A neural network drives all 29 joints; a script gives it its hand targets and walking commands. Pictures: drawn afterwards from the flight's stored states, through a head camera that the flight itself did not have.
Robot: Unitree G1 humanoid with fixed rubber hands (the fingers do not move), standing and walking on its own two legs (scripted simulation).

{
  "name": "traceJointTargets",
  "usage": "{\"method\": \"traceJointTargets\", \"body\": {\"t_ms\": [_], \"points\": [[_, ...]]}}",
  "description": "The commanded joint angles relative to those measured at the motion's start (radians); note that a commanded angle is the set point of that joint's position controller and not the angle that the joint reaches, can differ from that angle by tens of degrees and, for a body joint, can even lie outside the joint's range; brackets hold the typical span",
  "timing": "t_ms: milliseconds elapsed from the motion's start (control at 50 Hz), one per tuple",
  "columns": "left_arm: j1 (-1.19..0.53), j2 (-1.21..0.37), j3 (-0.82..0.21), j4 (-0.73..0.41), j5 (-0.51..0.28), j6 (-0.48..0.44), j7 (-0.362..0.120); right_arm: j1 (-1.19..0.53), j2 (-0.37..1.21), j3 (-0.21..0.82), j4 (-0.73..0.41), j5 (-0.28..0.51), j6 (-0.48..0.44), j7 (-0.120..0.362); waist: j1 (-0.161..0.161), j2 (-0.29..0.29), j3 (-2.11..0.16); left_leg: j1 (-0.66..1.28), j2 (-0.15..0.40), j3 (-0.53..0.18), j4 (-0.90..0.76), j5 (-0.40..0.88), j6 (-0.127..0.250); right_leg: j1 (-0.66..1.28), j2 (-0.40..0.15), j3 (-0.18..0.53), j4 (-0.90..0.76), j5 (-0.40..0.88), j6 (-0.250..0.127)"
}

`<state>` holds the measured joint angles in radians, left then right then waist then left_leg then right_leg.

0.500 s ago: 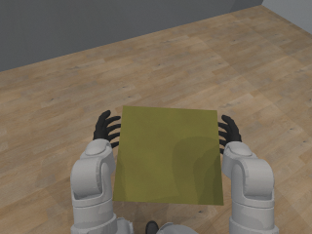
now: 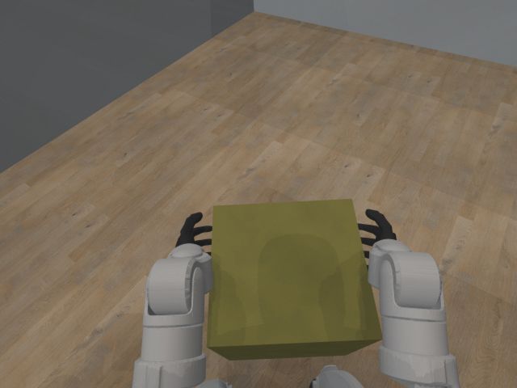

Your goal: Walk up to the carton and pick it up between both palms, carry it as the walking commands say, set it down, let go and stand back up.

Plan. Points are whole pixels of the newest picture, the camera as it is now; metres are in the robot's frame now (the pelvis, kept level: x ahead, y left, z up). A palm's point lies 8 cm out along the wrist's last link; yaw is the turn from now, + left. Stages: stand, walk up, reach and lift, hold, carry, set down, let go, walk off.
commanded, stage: carry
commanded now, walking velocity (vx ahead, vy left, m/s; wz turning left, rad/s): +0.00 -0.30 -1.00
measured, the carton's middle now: (285, 287) +0.29 -0.01 -0.03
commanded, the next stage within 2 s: none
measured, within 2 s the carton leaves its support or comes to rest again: neither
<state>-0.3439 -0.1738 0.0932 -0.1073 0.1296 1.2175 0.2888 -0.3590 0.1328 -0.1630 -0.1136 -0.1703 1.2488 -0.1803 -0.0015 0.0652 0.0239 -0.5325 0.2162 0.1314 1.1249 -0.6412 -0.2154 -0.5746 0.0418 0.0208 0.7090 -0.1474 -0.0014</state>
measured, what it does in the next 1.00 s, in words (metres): steps to the right, turning right: left foot, then right foot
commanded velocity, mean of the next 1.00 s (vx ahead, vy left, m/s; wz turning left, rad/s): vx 0.00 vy -0.28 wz -0.98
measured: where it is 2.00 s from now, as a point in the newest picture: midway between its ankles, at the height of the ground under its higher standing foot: outside the picture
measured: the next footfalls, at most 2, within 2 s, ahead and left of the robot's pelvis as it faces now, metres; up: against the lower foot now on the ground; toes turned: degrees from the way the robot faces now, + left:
left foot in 0.08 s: +0.06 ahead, +0.04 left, +0.00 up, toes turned +6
right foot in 0.42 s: -0.02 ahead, -0.40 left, +0.00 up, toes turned -32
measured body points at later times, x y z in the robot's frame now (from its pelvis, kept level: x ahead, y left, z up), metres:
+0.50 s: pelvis -0.07 -0.23 +0.01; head -0.08 -0.27 +0.45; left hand +0.27 -0.25 +0.11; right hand +0.14 -0.51 +0.07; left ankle -0.01 -0.01 -0.66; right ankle -0.05 -0.38 -0.70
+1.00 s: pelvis -0.27 -0.40 +0.00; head -0.29 -0.41 +0.45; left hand +0.05 -0.57 +0.12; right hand -0.19 -0.74 +0.10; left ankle -0.05 -0.24 -0.70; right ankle -0.39 -0.56 -0.71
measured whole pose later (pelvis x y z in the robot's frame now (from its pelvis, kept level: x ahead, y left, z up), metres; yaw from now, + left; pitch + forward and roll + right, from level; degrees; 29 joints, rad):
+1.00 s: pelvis -0.27 -0.40 +0.00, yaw -56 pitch +0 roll -1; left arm -0.45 -0.13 0.17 -0.13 0.16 1.23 0.19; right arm -0.41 0.20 -0.14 -0.14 -0.19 1.21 -0.23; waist 0.04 0.06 -0.05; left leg -0.32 0.48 0.26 0.68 -0.26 -0.20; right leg -0.45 -0.12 0.00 0.72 -0.31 0.02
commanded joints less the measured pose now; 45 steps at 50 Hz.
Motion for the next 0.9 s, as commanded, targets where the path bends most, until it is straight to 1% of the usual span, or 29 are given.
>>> {"method": "traceJointTargets", "body": {"t_ms": [0, 20, 40, 60, 80, 100, 120, 140, 160, 200, 300, 340, 360, 380, 400, 420, 440, 460, 480, 520, 560, 620, 640, 660, 680, 720, 740, 780, 880], "points": [[-0.607, -1.026, -0.569, -0.300, -0.441, -0.030, -0.434, -0.761, 1.128, 0.715, -0.336, 0.616, -0.079, 0.340, -0.010, -0.389, -0.609, 0.479, -0.117, -0.008, -0.455, 0.192, 0.155, 0.101, -0.058, 0.104, -0.385, -0.014, 0.021], [-0.609, -1.046, -0.596, -0.278, -0.436, -0.017, -0.424, -0.650, 1.104, 0.674, -0.247, 0.574, -0.074, 0.338, -0.027, -0.102, -0.588, 0.674, -0.050, -0.065, -0.733, 0.242, 0.210, -0.056, -0.014, 0.020, -0.233, -0.140, 0.033], [-0.539, -1.007, -0.610, -0.267, -0.418, -0.015, -0.420, -0.538, 1.069, 0.643, -0.227, 0.552, -0.083, 0.335, -0.017, 0.373, -0.630, 0.647, 0.368, -0.465, -0.909, 0.310, 0.323, -0.103, 0.001, -0.023, 0.249, -0.227, 0.021], [-0.578, -0.987, -0.666, -0.291, -0.431, -0.019, -0.412, -0.443, 1.065, 0.635, -0.177, 0.529, -0.082, 0.330, -0.011, 0.464, -0.581, 0.591, 0.511, -0.531, -0.876, 0.383, 0.405, -0.202, -0.042, 0.030, 0.540, -0.318, 0.029], [-0.571, -0.971, -0.709, -0.337, -0.448, -0.021, -0.416, -0.381, 1.028, 0.611, -0.234, 0.528, -0.090, 0.334, -0.018, 0.340, -0.560, 0.613, 0.509, -0.428, -0.813, 0.639, 0.404, -0.209, -0.099, 0.082, 0.619, -0.292, -0.003], [-0.663, -1.025, -0.720, -0.299, -0.475, -0.003, -0.416, -0.409, 1.044, 0.573, -0.187, 0.495, -0.077, 0.339, -0.029, 0.264, -0.496, 0.570, 0.414, -0.322, -0.759, 0.687, 0.366, -0.215, -0.105, 0.108, 0.649, -0.293, -0.029], [-0.581, -0.968, -0.708, -0.282, -0.457, 0.003, -0.410, -0.325, 1.064, 0.561, -0.085, 0.464, -0.063, 0.341, -0.008, 0.151, -0.443, 0.633, 0.307, -0.176, -0.657, 0.969, 0.291, -0.277, -0.113, 0.045, 0.659, -0.193, -0.015], [-0.521, -0.942, -0.689, -0.236, -0.445, 0.009, -0.409, -0.250, 1.033, 0.554, -0.011, 0.436, -0.058, 0.337, 0.004, 0.166, -0.460, 0.700, 0.274, -0.073, -0.606, 1.086, 0.248, -0.266, -0.142, 0.031, 0.574, -0.201, 0.009], [-0.511, -0.955, -0.701, -0.269, -0.448, 0.002, -0.417, -0.312, 1.024, 0.594, -0.140, 0.448, -0.067, 0.345, 0.010, 0.164, -0.469, 0.700, 0.233, 0.007, -0.586, 1.096, 0.221, -0.225, -0.118, -0.007, 0.495, -0.181, 0.021], [-0.420, -0.966, -0.660, -0.127, -0.418, 0.013, -0.418, -0.353, 0.992, 0.602, -0.145, 0.436, -0.051, 0.354, -0.001, 0.224, -0.397, 0.737, 0.185, 0.096, -0.572, 1.152, 0.210, -0.229, -0.044, -0.136, 0.316, -0.164, 0.043], [-0.468, -0.990, -0.676, -0.105, -0.460, 0.018, -0.441, -0.369, 1.002, 0.615, -0.128, 0.423, -0.049, 0.350, -0.022, 0.303, -0.378, 0.589, 0.227, 0.185, -0.512, 1.107, 0.145, 0.086, -0.018, -0.238, -0.022, -0.163, 0.013], [-0.459, -1.033, -0.670, -0.013, -0.456, 0.032, -0.455, -0.333, 1.002, 0.609, -0.028, 0.405, -0.031, 0.352, 0.001, 0.232, -0.394, 0.481, 0.201, 0.228, -0.357, 0.982, 0.079, 0.271, -0.023, -0.218, -0.250, -0.025, -0.011], [-0.456, -1.019, -0.664, -0.007, -0.462, 0.028, -0.464, -0.370, 0.951, 0.628, -0.056, 0.398, -0.037, 0.345, 0.019, -0.001, -0.353, 0.314, 0.169, 0.204, -0.256, 0.613, 0.051, 0.366, -0.018, -0.188, -0.330, 0.132, -0.045], [-0.467, -1.021, -0.641, 0.009, -0.447, 0.033, -0.471, -0.400, 0.999, 0.621, -0.028, 0.397, -0.020, 0.344, 0.033, -0.262, -0.319, 0.023, 0.044, 0.189, -0.036, -0.079, 0.020, 0.513, -0.255, 0.144, -0.333, 0.783, -0.122], [-0.422, -0.982, -0.596, 0.063, -0.416, 0.031, -0.476, -0.412, 0.999, 0.637, -0.003, 0.404, -0.015, 0.345, 0.020, -0.436, -0.326, -0.126, -0.014, 0.065, 0.104, -0.281, -0.015, 0.553, -0.291, 0.280, -0.184, 1.232, -0.154], [-0.364, -0.952, -0.573, 0.048, -0.406, 0.020, -0.478, -0.423, 1.010, 0.683, -0.042, 0.437, -0.025, 0.342, 0.004, -0.396, -0.365, -0.090, -0.024, -0.002, 0.156, -0.231, -0.010, 0.531, -0.283, 0.268, -0.182, 1.242, -0.153], [-0.480, -0.944, -0.588, -0.084, -0.429, -0.006, -0.476, -0.633, 1.073, 0.772, -0.178, 0.497, -0.039, 0.347, 0.026, -0.472, -0.414, -0.116, -0.056, -0.021, 0.162, -0.191, -0.013, 0.562, -0.245, 0.257, -0.199, 1.166, -0.174], [-0.510, -0.929, -0.584, -0.084, -0.426, -0.001, -0.466, -0.530, 1.115, 0.752, -0.067, 0.506, -0.026, 0.344, 0.011, -0.432, -0.407, -0.139, -0.014, -0.049, 0.179, -0.125, -0.005, 0.585, -0.201, 0.190, -0.176, 0.944, -0.152], [-0.457, -0.950, -0.543, -0.031, -0.424, 0.004, -0.480, -0.612, 1.114, 0.770, -0.142, 0.544, -0.038, 0.336, 0.003, -0.466, -0.414, -0.160, -0.027, -0.070, 0.151, -0.056, -0.003, 0.613, -0.165, 0.174, -0.166, 0.836, -0.110], [-0.465, -1.000, -0.534, -0.094, -0.416, -0.014, -0.480, -0.668, 1.103, 0.758, -0.272, 0.550, -0.065, 0.325, -0.004, -0.439, -0.540, -0.060, -0.038, -0.034, 0.057, 0.109, 0.021, 0.594, -0.159, 0.080, -0.184, 0.682, -0.130], [-0.489, -1.031, -0.528, -0.178, -0.424, -0.024, -0.473, -0.675, 1.084, 0.731, -0.356, 0.543, -0.079, 0.308, -0.003, -0.411, -0.590, 0.079, -0.083, -0.012, -0.076, 0.188, 0.053, 0.536, -0.110, 0.093, -0.313, 0.311, -0.068], [-0.420, -0.991, -0.569, -0.199, -0.366, -0.019, -0.434, -0.428, 1.054, 0.650, -0.164, 0.493, -0.053, 0.329, -0.017, -0.198, -0.565, 0.491, -0.154, 0.050, -0.418, 0.212, 0.155, 0.176, -0.025, 0.083, -0.445, -0.150, 0.086], [-0.516, -0.979, -0.622, -0.259, -0.377, -0.024, -0.426, -0.405, 1.088, 0.645, -0.118, 0.508, -0.056, 0.344, -0.030, -0.051, -0.567, 0.672, -0.084, 0.002, -0.645, 0.202, 0.250, 0.007, -0.024, 0.085, -0.311, -0.172, 0.150], [-0.454, -0.970, -0.634, -0.210, -0.374, -0.014, -0.426, -0.347, 1.034, 0.596, -0.089, 0.484, -0.061, 0.349, -0.049, 0.447, -0.580, 0.599, 0.218, -0.279, -0.867, 0.301, 0.371, -0.006, 0.065, 0.004, 0.295, -0.266, 0.106], [-0.565, -0.937, -0.695, -0.256, -0.374, -0.019, -0.425, -0.296, 1.053, 0.604, -0.041, 0.475, -0.049, 0.371, -0.043, 0.526, -0.478, 0.466, 0.520, -0.471, -0.903, 0.273, 0.442, -0.114, -0.038, 0.047, 0.675, -0.290, 0.055], [-0.556, -0.922, -0.652, -0.195, -0.341, -0.012, -0.420, -0.390, 1.066, 0.615, -0.032, 0.502, -0.034, 0.384, -0.017, 0.231, -0.421, 0.462, 0.450, -0.330, -0.858, 0.469, 0.360, -0.188, -0.079, 0.116, 0.758, -0.237, -0.001], [-0.642, -0.988, -0.696, -0.194, -0.400, 0.003, -0.422, -0.422, 1.068, 0.609, -0.023, 0.482, -0.043, 0.381, -0.022, 0.148, -0.387, 0.443, 0.357, -0.169, -0.772, 0.586, 0.323, -0.188, -0.147, 0.158, 0.757, -0.221, -0.002], [-0.533, -0.941, -0.652, -0.109, -0.388, 0.011, -0.438, -0.422, 1.029, 0.591, 0.006, 0.440, -0.047, 0.378, 0.007, 0.148, -0.298, 0.406, 0.248, 0.035, -0.727, 0.538, 0.211, -0.131, -0.139, 0.029, 0.502, -0.203, 0.044], [-0.533, -0.990, -0.621, -0.006, -0.447, 0.010, -0.472, -0.522, 1.001, 0.606, -0.057, 0.428, -0.042, 0.355, -0.016, 0.199, -0.318, 0.402, 0.227, 0.178, -0.574, 0.805, 0.202, 0.112, -0.044, -0.205, 0.059, -0.288, 0.027]]}}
